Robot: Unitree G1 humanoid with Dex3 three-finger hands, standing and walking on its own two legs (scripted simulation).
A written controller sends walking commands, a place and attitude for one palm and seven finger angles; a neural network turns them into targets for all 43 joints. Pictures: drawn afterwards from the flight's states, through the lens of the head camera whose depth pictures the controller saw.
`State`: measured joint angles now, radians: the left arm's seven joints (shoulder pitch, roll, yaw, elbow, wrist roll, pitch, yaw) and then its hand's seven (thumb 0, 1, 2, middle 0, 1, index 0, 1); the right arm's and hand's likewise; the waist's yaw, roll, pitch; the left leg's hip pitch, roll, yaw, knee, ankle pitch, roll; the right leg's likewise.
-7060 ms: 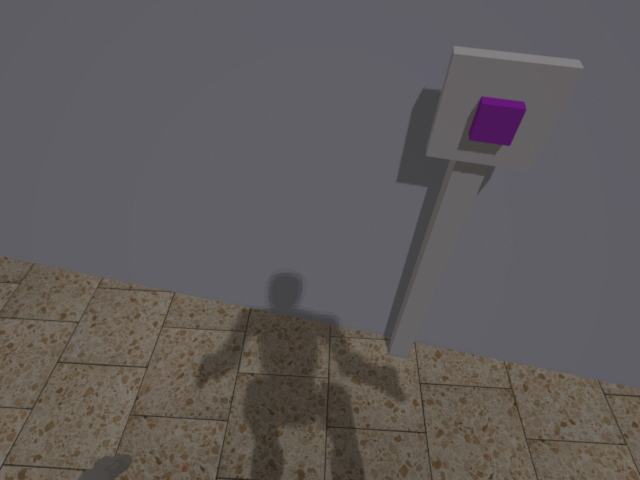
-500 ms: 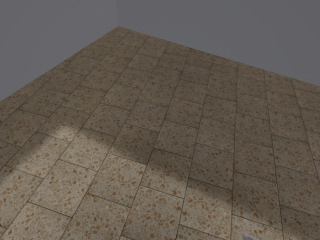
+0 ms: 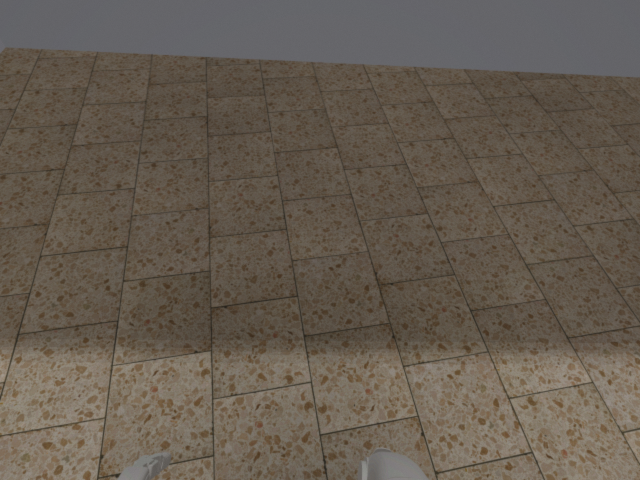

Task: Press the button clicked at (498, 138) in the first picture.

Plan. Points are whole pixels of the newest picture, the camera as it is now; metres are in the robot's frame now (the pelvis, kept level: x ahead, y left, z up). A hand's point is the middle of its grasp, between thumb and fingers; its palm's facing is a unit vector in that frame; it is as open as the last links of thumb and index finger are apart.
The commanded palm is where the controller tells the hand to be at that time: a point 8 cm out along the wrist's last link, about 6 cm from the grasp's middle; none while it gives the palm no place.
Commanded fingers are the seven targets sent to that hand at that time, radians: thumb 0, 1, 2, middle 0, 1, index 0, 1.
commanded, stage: turn to face it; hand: left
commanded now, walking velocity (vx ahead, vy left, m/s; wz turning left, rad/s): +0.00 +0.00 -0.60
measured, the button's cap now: out of the picture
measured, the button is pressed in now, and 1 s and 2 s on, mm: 0 0 0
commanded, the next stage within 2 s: none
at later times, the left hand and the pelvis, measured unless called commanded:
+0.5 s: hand (186, 437) +0.19 +0.20 -0.18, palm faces -0.20 -0.96 -0.20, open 7.4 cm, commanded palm none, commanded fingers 0.00 0.90 0.90 -0.20 -0.30 -0.20 -0.30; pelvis +0.07 +0.02 -0.01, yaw -16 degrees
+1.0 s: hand (246, 395) +0.25 +0.11 -0.16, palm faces -0.56 -0.78 -0.26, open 7.4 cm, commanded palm none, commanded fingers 0.00 0.90 0.90 -0.20 -0.30 -0.20 -0.30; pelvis +0.04 +0.01 -0.01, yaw -37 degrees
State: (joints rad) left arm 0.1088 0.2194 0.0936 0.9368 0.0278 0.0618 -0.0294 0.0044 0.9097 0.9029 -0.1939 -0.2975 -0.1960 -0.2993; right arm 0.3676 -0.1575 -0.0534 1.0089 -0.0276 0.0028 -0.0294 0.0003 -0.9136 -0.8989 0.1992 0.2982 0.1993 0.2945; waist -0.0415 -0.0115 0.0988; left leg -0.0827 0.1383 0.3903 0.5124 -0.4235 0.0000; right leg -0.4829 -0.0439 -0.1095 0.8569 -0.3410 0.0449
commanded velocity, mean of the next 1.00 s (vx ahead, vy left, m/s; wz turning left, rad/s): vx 0.00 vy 0.00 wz -0.59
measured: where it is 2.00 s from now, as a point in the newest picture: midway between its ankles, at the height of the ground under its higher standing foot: outside the picture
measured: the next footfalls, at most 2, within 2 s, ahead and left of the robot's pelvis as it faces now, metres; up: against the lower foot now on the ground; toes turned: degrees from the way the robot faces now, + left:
right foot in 0.06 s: +0.09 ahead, -0.11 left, +0.00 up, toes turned -10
left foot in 0.50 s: +0.16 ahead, +0.12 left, +0.00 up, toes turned -11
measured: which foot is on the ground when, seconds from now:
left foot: down 0.00-0.08, up 0.10-0.48, down 0.50-1.00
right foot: up 0.00-0.04, down 0.06-0.50, up 0.52-0.98, down 1.00-1.00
